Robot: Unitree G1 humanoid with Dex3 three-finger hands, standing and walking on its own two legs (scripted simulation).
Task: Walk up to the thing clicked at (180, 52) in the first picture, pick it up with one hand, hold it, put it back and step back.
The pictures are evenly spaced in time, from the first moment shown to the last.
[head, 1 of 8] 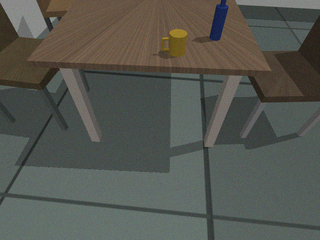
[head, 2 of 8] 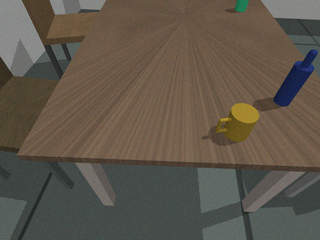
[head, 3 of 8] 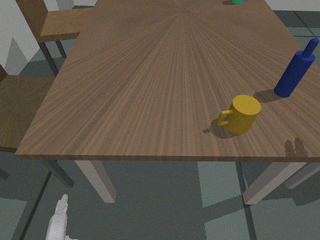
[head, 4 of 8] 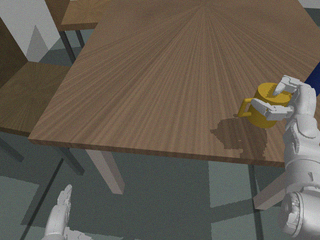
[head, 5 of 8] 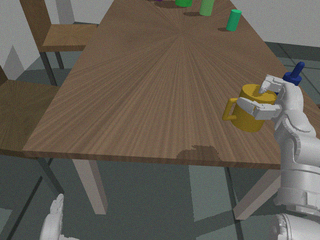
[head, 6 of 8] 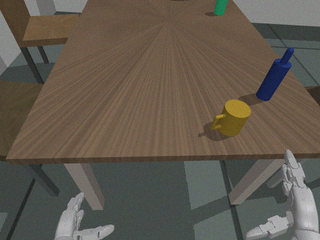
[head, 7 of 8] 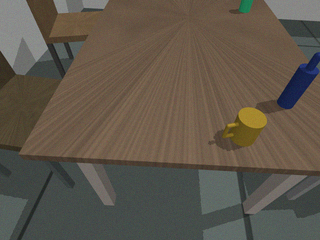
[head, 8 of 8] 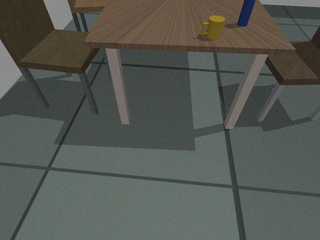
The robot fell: no
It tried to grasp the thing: yes
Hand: right
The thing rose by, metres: 0.22
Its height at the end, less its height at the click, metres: +0.00
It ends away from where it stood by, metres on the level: 0.01
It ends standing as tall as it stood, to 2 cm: yes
